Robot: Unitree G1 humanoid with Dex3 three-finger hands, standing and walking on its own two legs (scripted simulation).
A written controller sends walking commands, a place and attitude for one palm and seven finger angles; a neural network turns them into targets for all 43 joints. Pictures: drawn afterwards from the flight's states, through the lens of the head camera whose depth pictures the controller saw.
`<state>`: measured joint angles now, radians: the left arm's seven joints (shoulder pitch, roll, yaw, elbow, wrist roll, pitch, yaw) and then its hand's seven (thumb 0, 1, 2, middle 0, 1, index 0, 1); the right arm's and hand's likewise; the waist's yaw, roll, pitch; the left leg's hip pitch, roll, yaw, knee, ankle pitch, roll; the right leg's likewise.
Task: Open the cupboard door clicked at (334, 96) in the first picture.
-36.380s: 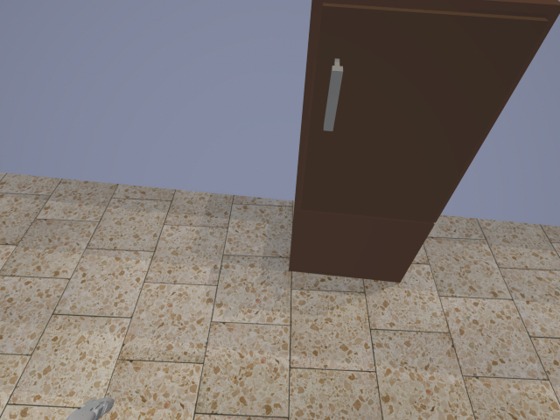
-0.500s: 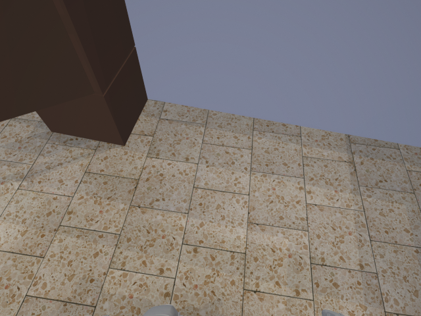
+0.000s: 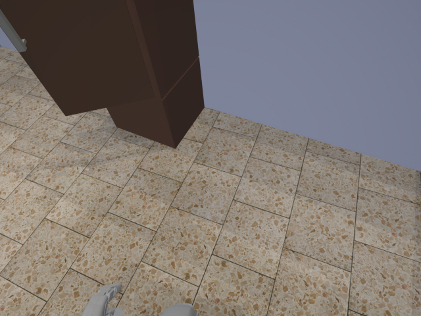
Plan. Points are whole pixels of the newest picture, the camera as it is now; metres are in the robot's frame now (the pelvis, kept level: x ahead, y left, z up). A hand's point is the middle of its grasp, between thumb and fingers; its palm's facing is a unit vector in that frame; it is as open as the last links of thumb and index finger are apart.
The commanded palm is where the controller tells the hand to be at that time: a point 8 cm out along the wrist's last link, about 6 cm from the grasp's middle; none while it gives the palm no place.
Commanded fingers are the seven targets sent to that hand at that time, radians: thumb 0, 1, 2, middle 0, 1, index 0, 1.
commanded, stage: turn to face it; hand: left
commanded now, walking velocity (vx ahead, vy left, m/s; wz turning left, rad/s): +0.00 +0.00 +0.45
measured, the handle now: (9, 26) +0.92 +0.68 +0.08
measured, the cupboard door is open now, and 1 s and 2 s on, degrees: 40 40 40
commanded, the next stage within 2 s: take the last steps up to it in 0.24 s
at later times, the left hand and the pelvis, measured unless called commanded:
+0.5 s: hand out of the picture -0.01 +0.23 -0.17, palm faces +0.27 -0.93 -0.23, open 7.4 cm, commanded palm none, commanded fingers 0.00 0.90 0.90 -0.20 -0.30 -0.20 -0.30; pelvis +0.02 +0.02 +0.00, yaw +13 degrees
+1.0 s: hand out of the picture +0.05 +0.21 -0.15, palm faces +0.41 -0.89 -0.19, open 7.3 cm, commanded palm none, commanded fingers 0.00 0.90 0.90 -0.20 -0.30 -0.20 -0.30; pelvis +0.13 +0.05 +0.02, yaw +22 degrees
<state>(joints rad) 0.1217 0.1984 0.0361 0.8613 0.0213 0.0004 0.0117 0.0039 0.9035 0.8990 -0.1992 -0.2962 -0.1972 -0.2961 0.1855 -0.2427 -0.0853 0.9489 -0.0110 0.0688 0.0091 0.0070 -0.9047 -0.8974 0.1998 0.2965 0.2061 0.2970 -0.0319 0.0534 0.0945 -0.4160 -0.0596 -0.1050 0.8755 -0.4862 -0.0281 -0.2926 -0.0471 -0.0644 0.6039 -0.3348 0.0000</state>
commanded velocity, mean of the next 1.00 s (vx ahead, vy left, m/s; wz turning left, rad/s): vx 0.20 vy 0.10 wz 0.23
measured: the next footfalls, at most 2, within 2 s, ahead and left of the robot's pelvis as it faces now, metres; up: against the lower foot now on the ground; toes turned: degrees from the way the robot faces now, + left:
left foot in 0.34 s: +0.03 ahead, +0.13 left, +0.00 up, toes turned +15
right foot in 0.72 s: +0.16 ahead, -0.09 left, +0.00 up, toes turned +9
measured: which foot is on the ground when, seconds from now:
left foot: up 0.00-0.32, down 0.34-0.72, up 0.74-1.00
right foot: down 0.00-0.34, up 0.36-0.70, down 0.72-1.00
